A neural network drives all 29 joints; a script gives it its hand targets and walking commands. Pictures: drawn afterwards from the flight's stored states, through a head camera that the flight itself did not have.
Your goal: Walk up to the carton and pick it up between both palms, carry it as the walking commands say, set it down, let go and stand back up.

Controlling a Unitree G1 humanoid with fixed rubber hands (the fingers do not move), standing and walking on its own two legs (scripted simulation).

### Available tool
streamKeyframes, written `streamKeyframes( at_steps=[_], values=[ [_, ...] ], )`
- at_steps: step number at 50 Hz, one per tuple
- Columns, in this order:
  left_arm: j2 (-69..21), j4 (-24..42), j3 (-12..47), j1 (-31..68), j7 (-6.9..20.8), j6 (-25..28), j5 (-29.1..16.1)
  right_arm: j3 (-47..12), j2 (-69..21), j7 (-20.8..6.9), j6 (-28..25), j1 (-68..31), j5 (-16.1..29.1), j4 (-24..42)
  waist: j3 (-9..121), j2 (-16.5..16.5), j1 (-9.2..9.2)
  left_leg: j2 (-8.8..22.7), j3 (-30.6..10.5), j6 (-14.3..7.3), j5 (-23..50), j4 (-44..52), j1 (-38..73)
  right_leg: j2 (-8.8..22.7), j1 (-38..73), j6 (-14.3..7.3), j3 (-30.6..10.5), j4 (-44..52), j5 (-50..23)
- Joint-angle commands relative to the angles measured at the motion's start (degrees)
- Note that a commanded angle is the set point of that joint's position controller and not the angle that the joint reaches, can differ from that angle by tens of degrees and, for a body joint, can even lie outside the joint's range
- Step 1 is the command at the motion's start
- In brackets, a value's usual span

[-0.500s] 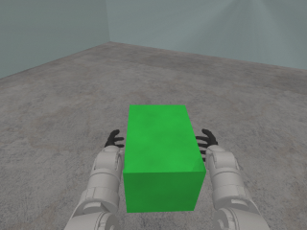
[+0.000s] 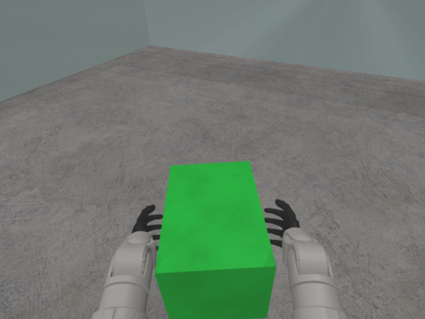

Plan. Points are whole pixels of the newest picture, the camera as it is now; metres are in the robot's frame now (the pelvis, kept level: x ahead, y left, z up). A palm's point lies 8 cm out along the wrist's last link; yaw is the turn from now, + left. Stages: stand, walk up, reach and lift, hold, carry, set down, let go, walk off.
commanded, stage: set down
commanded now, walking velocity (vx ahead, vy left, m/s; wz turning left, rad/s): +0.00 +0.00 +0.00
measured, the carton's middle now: (214, 234) +0.36 -0.04 -0.04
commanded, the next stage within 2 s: none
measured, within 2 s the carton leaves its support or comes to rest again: neither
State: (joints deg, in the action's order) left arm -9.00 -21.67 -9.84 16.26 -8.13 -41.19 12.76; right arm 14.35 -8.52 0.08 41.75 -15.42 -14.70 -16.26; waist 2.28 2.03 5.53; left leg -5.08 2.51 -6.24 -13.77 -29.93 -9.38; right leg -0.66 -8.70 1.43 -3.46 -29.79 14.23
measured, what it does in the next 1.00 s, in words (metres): lowers itself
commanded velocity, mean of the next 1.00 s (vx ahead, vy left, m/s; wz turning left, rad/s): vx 0.00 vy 0.00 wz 0.00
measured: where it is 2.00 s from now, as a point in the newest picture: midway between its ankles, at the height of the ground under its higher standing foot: outside the picture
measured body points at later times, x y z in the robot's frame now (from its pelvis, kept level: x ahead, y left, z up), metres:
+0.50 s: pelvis -0.02 -0.04 -0.02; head -0.01 -0.05 +0.43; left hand +0.30 +0.09 -0.04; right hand +0.30 -0.20 -0.02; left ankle +0.04 +0.04 -0.73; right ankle +0.03 -0.14 -0.73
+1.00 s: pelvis -0.03 -0.06 -0.07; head +0.09 -0.04 +0.36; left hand +0.34 +0.09 -0.13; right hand +0.33 -0.20 -0.11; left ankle +0.04 +0.04 -0.73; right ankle +0.03 -0.14 -0.73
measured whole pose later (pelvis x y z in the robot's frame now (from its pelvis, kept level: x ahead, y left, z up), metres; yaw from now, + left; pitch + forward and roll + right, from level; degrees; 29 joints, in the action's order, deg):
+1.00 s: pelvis -0.03 -0.06 -0.07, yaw +3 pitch +16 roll -1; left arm -6.7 -38.9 -19.3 31.5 -7.9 -15.1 12.5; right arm 22.5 -11.4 7.7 13.6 -27.1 -11.5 -30.3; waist 1.7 0.0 3.2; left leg -2.5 -1.8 -1.6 -21.3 -60.4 -55.4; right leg -3.6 -53.5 -3.1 2.7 -59.4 22.4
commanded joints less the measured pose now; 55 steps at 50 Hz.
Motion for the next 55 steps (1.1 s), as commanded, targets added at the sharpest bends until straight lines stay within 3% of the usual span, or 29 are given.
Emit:
streamKeyframes(
  at_steps=[1, 3, 4, 5, 6, 7, 11, 12, 15, 17, 18, 19, 23, 25, 26, 28, 35, 37, 38, 39, 40, 41, 42, 45, 46, 50, 52, 54, 55],
  values=[
    [-65.5, 2.2, 27.2, 37.1, 18.3, 4.6, -16.7, -30.7, -50.4, -16.9, -3.2, -36.6, 14.4, -0.4, 15.0, -2.3, -1.27, 7.3, -17.5, 3.6, -0.8, 8.8, 7.2, -3.9, 0.6, -3.6, -1.5, 0.2, -3.8],
    [-65.9, -5.1, 22.0, 33.6, 17.6, 4.9, -13.5, -28.5, -49.1, -17.9, -3.7, -40.4, 13.8, -3.3, 8.9, -2.3, -4.60, 8.9, -20.5, 2.6, -12.7, 12.5, 1.5, -4.5, 2.1, -3.0, -2.1, -1.8, -1.1],
    [-65.2, -6.3, 21.7, 36.1, 17.3, 5.7, -12.0, -23.5, -47.4, -18.3, -4.3, -39.7, 12.3, -7.1, 5.5, 1.5, -1.62, 9.8, -21.2, 3.1, -17.5, 13.5, 0.7, -4.7, 0.7, -3.1, -2.2, -3.4, 0.0],
    [-65.0, -3.8, 23.3, 40.1, 17.3, 6.7, -12.2, -23.2, -48.9, -18.4, -5.5, -39.5, 11.6, -7.8, 6.2, 0.8, -0.39, 10.0, -22.2, 3.2, -17.4, 14.1, -0.4, -5.0, 2.7, -2.9, -2.3, -3.6, -2.1],
    [-67.0, -4.5, 24.4, 39.9, 16.9, 7.4, -13.6, -25.3, -48.5, -18.2, -6.8, -41.6, 13.6, -5.6, 8.4, 3.8, -1.65, 9.1, -20.3, 3.8, -15.1, 13.0, -0.1, -3.8, 3.2, -3.5, -2.8, -4.1, -4.7],
    [-66.8, -3.4, 24.7, 40.4, 16.6, 8.5, -13.0, -23.8, -48.3, -18.5, -7.5, -40.7, 12.3, -6.3, 7.2, 2.8, 0.36, 9.9, -21.6, 4.5, -12.6, 13.4, 1.7, -4.8, 0.6, -3.4, -2.5, -3.9, -4.6],
    [-60.1, -6.4, 18.0, 43.4, 15.9, 10.6, -10.6, -23.1, -51.4, -17.7, -8.2, -44.4, 12.0, -11.9, 4.6, -3.6, -5.19, 7.2, -16.4, 3.8, -7.9, 9.2, -1.0, -2.5, -1.8, -4.4, -4.1, -1.1, 0.5],
    [-60.2, -5.1, 18.8, 42.5, 16.2, 11.6, -11.7, -22.3, -51.3, -17.5, -9.0, -41.9, 11.9, -12.0, 7.4, -4.3, -2.97, 7.0, -16.9, 4.2, -2.9, 8.8, 1.5, -2.8, -1.6, -4.0, -3.8, -1.4, -1.7],
    [-58.2, -4.2, 17.6, 48.6, 17.0, 13.5, -11.5, -22.6, -53.7, -16.2, -10.6, -42.1, 10.9, -16.3, 9.4, -5.5, -2.99, 5.1, -13.1, 4.1, -1.7, 4.3, 1.8, -1.1, -5.8, -5.1, -5.7, 0.7, -1.1],
    [-55.7, -8.2, 17.2, 46.4, 17.9, 15.1, -11.1, -22.7, -53.9, -14.9, -12.7, -41.6, 9.9, -14.3, 11.3, -7.0, -1.12, 4.6, -13.3, 3.4, 0.1, 1.5, 2.2, -0.9, -8.1, -4.2, -5.0, -0.2, -2.7],
    [-58.2, -9.0, 17.8, 43.5, 17.5, 15.4, -10.7, -24.4, -52.6, -14.4, -13.6, -41.1, 10.3, -12.4, 10.5, -4.3, -0.73, 4.1, -13.2, 3.5, 2.6, 0.9, 0.8, -1.2, -8.5, -4.7, -4.4, -0.8, -4.1],
    [-56.0, -9.3, 16.8, 44.0, 17.7, 16.5, -9.1, -23.7, -54.6, -13.8, -14.8, -41.5, 10.3, -14.5, 14.4, -4.5, -2.59, 3.7, -11.3, 3.0, 4.6, -1.9, 1.8, -1.2, -9.4, -4.1, -5.1, -1.2, -5.1],
    [-54.1, -10.3, 16.8, 47.5, 18.7, 20.2, -7.3, -25.1, -55.8, -11.8, -18.4, -41.4, 8.0, -14.9, 19.2, -6.5, -1.69, 2.7, -11.5, 2.7, 2.8, -4.8, -3.1, -1.6, -10.6, -2.6, -5.1, -2.7, -3.1],
    [-54.0, -9.3, 16.9, 52.9, 18.8, 21.8, -6.6, -25.7, -57.5, -11.5, -20.1, -45.8, 8.9, -15.3, 20.7, -2.6, -3.49, 2.1, -10.5, 2.6, -1.0, -5.8, -3.4, -2.2, -13.2, -3.2, -5.0, -3.4, 1.1],
    [-52.6, -8.3, 18.1, 56.3, 19.0, 22.6, -6.9, -24.6, -58.1, -11.0, -20.2, -42.9, 7.5, -18.6, 19.9, -5.4, -1.29, 2.1, -10.3, 2.3, -0.5, -6.7, -6.9, -2.5, -11.2, -2.7, -5.8, -3.5, -0.6],
    [-53.3, -10.3, 17.2, 54.9, 19.6, 23.4, -6.4, -25.5, -57.5, -10.2, -21.1, -43.4, 7.9, -19.5, 23.7, -4.3, -2.92, 1.5, -9.8, 2.4, -2.4, -7.7, -11.2, -1.5, -6.6, -2.1, -6.9, -3.5, 1.7],
    [-53.7, -11.1, 21.0, 54.4, 20.8, 26.8, -7.1, -28.4, -59.7, -8.2, -24.7, -41.5, 8.6, -18.4, 35.6, -1.9, -1.87, 0.4, -9.2, 2.9, 2.4, -15.9, -21.3, -1.6, -7.0, -2.0, -9.5, -9.7, -7.5],
    [-54.2, -16.1, 20.9, 48.7, 21.1, 26.5, -5.2, -23.8, -57.6, -7.9, -25.2, -39.0, 5.5, -19.0, 33.6, -0.5, 0.25, -0.4, -10.1, 2.5, 4.8, -15.5, -21.5, -3.0, -14.3, -2.4, -6.2, -11.8, -12.4],
    [-54.5, -15.2, 20.8, 51.2, 21.0, 27.6, -5.5, -25.5, -57.0, -8.0, -26.0, -41.4, 6.1, -17.7, 35.4, -0.3, -1.26, -0.8, -9.9, 3.2, 4.8, -16.7, -23.9, -3.0, -13.8, -2.4, -6.5, -13.2, -12.9],
    [-55.8, -14.5, 23.1, 51.7, 20.9, 27.5, -6.3, -24.0, -56.9, -8.3, -25.6, -38.1, 5.9, -20.9, 36.3, 0.4, 1.32, -0.9, -9.7, 3.4, 6.1, -16.8, -23.4, -3.9, -13.9, -2.2, -5.8, -13.9, -14.7],
    [-54.6, -14.6, 22.8, 52.9, 20.6, 28.2, -6.4, -25.2, -56.7, -8.6, -26.8, -42.9, 7.2, -17.4, 37.3, 3.5, -1.09, -0.9, -10.1, 3.4, 6.3, -18.2, -23.3, -4.1, -17.3, -2.6, -5.5, -15.9, -13.4],
    [-54.9, -9.7, 24.0, 54.1, 19.8, 29.6, -6.6, -27.0, -58.7, -9.2, -27.1, -41.8, 7.3, -19.2, 43.1, 1.3, -2.34, -1.2, -10.1, 3.7, 9.3, -19.0, -22.9, -4.5, -14.5, -3.0, -5.3, -17.3, -17.3],
    [-55.0, -10.8, 24.4, 51.7, 19.9, 29.4, -6.9, -27.6, -57.9, -8.8, -27.3, -39.5, 8.3, -18.5, 44.8, 3.1, -1.15, -1.8, -9.4, 4.1, 10.8, -20.1, -24.5, -4.4, -12.2, -2.9, -6.0, -17.6, -21.1],
    [-53.6, -11.9, 24.2, 52.5, 18.8, 30.5, -7.8, -31.1, -58.1, -8.4, -28.6, -46.9, 10.8, -14.5, 49.5, -2.4, -3.27, -2.4, -9.8, 3.3, 9.4, -23.6, -28.3, -4.9, -14.8, -2.2, -6.2, -21.4, -18.8],
    [-55.0, -15.3, 23.1, 48.8, 18.2, 29.7, -7.6, -31.7, -55.9, -8.6, -28.5, -48.5, 11.5, -13.3, 47.4, -0.2, -4.57, -2.4, -9.4, 3.4, 6.6, -24.3, -28.9, -5.1, -18.4, -2.1, -5.5, -22.9, -13.9],
    [-55.4, -12.8, 24.5, 56.4, 17.3, 30.4, -8.1, -28.0, -54.6, -8.4, -28.4, -47.3, 8.8, -19.1, 43.8, 1.0, -0.75, -2.5, -9.4, 3.9, 2.8, -26.2, -31.7, -5.5, -26.7, -2.3, -4.1, -24.5, -7.5],
    [-55.0, -13.4, 22.3, 56.2, 16.7, 29.9, -7.2, -26.8, -55.5, -9.0, -27.3, -48.3, 8.9, -22.5, 41.4, 1.2, -2.23, -2.2, -9.1, 4.4, 1.3, -27.1, -32.1, -6.3, -30.1, -3.2, -3.9, -25.5, -3.9],
    [-56.6, -15.8, 23.7, 58.0, 16.5, 29.3, -9.0, -26.1, -54.2, -9.0, -28.0, -52.3, 9.2, -19.1, 47.3, 1.3, 0.27, -2.5, -9.2, 4.8, 0.8, -29.5, -31.8, -6.3, -31.8, -2.8, -3.3, -28.0, -3.5],
    [-57.9, -10.5, 24.6, 63.6, 16.1, 29.9, -10.1, -26.8, -54.8, -9.5, -27.8, -53.7, 10.2, -19.6, 49.9, 2.4, -0.02, -2.7, -8.4, 4.8, -1.3, -30.2, -31.9, -6.4, -32.2, -3.2, -2.9, -28.8, -1.0]
  ],
)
